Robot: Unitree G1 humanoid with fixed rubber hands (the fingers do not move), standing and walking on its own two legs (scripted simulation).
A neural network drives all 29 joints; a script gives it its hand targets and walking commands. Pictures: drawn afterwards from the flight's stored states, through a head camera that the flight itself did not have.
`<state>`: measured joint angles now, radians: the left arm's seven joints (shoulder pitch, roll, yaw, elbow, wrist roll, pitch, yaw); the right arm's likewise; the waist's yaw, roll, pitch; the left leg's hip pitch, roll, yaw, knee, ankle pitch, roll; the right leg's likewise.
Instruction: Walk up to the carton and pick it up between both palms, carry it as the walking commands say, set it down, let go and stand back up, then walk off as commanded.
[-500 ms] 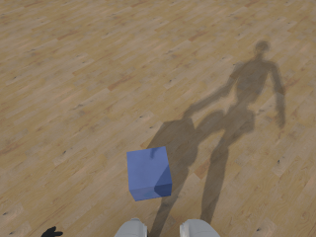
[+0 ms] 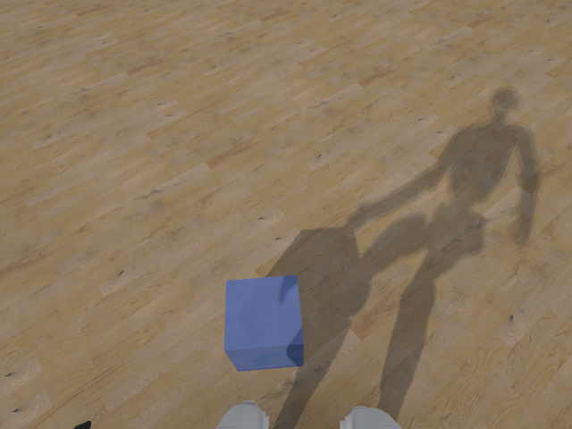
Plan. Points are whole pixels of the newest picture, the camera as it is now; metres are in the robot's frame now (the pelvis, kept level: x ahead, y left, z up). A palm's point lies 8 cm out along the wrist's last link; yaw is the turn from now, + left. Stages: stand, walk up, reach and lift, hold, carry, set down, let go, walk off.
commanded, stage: walk up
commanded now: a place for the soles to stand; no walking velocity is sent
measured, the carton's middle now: (266, 325) +0.45 +0.10 -0.60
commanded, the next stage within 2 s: none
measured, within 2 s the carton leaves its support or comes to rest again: neither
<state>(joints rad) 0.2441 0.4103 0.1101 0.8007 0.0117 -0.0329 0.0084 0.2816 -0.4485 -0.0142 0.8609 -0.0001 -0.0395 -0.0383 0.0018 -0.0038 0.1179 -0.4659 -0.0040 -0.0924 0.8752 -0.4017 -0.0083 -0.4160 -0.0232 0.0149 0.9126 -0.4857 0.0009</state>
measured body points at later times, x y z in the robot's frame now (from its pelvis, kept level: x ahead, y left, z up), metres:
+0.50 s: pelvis -0.02 +0.02 +0.00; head +0.00 +0.03 +0.45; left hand +0.08 +0.37 -0.10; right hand +0.06 -0.30 -0.10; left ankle +0.04 +0.16 -0.69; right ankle +0.00 -0.13 -0.69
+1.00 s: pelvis -0.02 +0.02 +0.00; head +0.01 +0.02 +0.45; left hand +0.07 +0.36 -0.10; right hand +0.07 -0.30 -0.11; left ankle +0.04 +0.16 -0.69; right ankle +0.00 -0.13 -0.69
